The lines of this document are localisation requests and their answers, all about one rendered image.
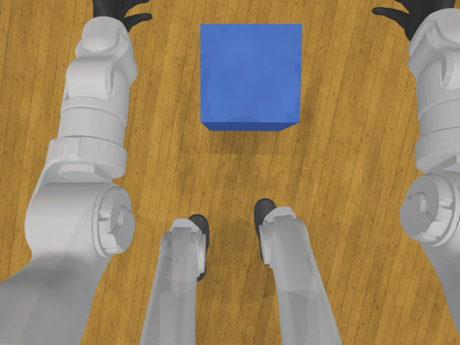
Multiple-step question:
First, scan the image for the right robot forearm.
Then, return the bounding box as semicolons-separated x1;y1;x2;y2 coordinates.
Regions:
408;8;460;173

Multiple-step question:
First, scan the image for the left robot forearm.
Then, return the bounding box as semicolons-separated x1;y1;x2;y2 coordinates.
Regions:
24;17;138;245

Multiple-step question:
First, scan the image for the right robot upper arm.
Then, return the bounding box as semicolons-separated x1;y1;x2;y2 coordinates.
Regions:
400;170;460;336

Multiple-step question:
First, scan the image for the right robot hand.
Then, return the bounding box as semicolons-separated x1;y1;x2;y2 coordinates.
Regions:
372;0;456;41

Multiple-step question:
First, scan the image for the robot left shin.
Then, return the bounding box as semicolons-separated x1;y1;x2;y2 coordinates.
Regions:
160;218;201;274

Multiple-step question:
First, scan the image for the robot left foot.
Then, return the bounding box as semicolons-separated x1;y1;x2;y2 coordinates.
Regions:
188;214;209;282

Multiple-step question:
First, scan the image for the carton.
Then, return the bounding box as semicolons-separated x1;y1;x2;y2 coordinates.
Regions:
201;24;303;132

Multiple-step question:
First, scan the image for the left robot hand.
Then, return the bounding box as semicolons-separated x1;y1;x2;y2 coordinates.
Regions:
92;0;152;33

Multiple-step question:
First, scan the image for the left robot upper arm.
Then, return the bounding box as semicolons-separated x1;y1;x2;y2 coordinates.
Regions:
0;182;135;345

